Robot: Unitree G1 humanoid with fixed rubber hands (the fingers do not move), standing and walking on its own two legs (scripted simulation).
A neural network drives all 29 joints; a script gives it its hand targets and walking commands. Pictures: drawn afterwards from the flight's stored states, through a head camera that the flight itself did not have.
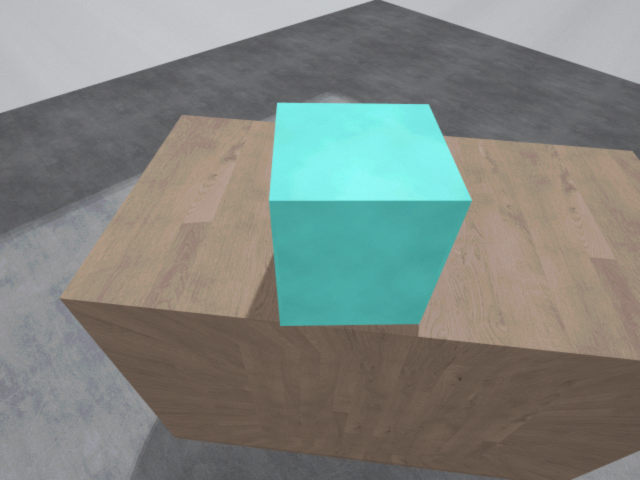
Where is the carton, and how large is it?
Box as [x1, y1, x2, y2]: [269, 103, 471, 325]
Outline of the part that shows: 277,103 269,206 280,325 419,323 471,201 428,104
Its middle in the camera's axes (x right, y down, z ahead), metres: +0.05 -0.03 +0.56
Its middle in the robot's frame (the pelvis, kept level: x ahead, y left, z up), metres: +0.46 -0.02 +0.08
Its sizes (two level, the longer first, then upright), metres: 0.210 0.200 0.250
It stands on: a pedestal, 0.73 m high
